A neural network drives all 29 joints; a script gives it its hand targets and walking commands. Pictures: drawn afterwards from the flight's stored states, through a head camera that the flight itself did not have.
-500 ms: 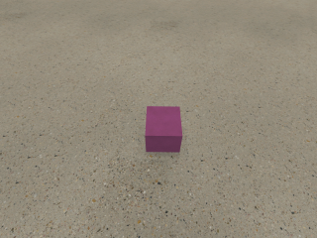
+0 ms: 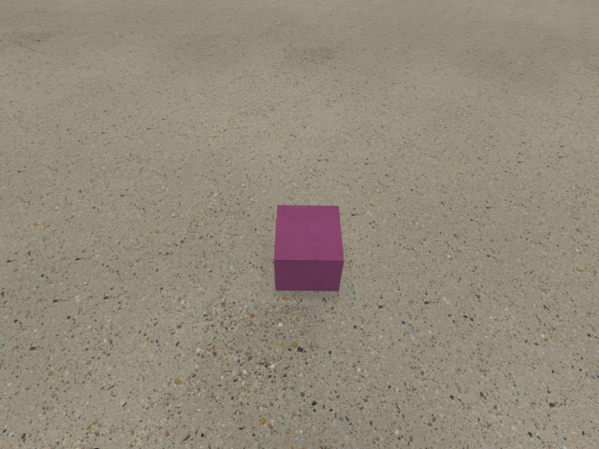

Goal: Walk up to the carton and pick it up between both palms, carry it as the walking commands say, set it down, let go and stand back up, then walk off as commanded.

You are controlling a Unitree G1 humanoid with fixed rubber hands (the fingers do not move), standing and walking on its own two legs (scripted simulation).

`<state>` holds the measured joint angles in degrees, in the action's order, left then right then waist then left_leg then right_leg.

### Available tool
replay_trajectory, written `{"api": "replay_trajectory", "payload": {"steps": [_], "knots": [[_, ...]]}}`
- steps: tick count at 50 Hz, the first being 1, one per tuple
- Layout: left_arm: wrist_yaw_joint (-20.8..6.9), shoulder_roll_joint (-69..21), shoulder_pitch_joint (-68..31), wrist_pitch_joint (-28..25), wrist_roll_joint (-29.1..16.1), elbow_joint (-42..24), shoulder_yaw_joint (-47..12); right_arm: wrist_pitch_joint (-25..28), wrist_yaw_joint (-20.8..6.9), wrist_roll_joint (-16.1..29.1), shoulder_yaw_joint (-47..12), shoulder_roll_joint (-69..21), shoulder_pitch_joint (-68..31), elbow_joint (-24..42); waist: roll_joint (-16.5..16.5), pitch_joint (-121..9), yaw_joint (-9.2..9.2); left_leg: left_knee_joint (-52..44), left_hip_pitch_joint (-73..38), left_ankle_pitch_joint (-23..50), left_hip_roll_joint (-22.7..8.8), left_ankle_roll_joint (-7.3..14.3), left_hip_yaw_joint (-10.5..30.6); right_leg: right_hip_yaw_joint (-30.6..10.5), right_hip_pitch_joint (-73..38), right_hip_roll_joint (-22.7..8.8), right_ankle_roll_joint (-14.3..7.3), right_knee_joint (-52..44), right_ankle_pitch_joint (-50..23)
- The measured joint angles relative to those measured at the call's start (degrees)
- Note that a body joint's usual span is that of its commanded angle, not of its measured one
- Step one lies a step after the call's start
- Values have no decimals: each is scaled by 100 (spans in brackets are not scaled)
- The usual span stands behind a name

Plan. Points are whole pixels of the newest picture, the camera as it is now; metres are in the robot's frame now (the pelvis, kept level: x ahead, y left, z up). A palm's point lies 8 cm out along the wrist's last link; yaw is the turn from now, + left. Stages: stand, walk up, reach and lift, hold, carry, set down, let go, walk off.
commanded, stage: stand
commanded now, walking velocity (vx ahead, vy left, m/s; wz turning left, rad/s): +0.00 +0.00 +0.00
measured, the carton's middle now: (307, 247) +0.97 -0.03 -0.68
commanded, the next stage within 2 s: walk off in 1.68 s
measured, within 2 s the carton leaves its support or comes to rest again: neither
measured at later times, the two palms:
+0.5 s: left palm out of the picture +0.09 +0.31 -0.10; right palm out of the picture +0.09 -0.31 -0.11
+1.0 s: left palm out of the picture +0.10 +0.31 -0.10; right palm out of the picture +0.10 -0.32 -0.10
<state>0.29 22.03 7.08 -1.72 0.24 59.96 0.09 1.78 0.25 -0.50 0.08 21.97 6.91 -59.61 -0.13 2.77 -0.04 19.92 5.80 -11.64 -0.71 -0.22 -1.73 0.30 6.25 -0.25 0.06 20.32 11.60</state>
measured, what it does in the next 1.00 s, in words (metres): stands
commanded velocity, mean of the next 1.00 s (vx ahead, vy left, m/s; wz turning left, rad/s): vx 0.00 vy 0.00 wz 0.00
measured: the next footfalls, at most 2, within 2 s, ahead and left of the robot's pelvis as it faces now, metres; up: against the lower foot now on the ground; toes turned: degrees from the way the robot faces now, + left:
none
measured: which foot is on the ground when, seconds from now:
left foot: down 0.00-1.00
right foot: down 0.00-1.00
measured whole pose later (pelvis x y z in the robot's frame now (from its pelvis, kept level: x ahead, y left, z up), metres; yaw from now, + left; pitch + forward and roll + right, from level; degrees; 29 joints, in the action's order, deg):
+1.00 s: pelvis +0.01 +0.00 +0.00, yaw +0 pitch -2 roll +0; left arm 0.2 23.1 5.6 -1.6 0.3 61.5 -0.5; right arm 1.5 0.1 -0.5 -0.1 23.0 5.6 -61.6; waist -0.1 2.1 0.1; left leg 17.6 4.9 -11.1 -0.8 -0.3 -1.8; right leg 0.2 5.4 -0.1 0.0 18.1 11.0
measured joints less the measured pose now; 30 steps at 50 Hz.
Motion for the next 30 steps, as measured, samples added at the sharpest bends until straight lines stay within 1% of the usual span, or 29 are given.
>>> {"api": "replay_trajectory", "payload": {"steps": [30], "knots": [[-10, 93, -135, -1, 5, 165, -68, -12, -21, 1, -28, 93, -132, -202, 1, -49, 10, -200, -71, 61, -5, -6, -7, -5, -64, 7, -4, -192, -59]]}}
